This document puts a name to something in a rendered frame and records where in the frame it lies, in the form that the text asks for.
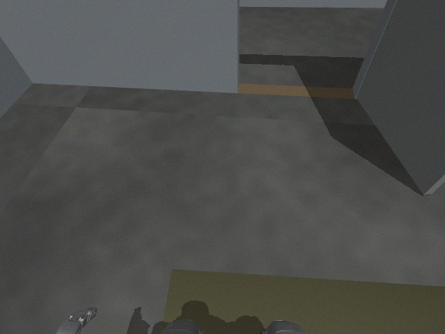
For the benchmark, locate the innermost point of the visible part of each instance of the left robot hand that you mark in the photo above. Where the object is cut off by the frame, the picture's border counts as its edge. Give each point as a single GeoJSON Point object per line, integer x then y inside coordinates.
{"type": "Point", "coordinates": [77, 321]}

